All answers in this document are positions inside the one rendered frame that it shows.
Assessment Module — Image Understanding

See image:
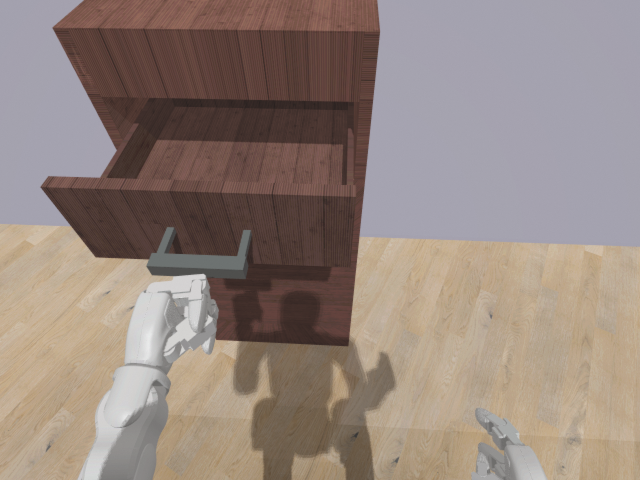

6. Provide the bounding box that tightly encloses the drawer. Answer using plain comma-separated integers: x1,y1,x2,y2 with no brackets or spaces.
41,98,356,267

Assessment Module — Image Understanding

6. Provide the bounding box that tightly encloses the cabinet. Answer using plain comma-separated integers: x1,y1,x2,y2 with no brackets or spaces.
52,0,380,346

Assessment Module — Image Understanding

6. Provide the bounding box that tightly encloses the handle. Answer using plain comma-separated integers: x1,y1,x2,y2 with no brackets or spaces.
146,227,252,279

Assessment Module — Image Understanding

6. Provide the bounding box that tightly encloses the right robot hand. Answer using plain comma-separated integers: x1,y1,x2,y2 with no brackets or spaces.
471,408,548,480

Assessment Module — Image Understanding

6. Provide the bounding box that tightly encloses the left robot hand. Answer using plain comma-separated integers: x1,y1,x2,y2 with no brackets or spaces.
124,274,219,375

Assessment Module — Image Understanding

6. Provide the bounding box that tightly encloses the robot left forearm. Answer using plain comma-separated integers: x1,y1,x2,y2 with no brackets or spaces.
77,364,171,480

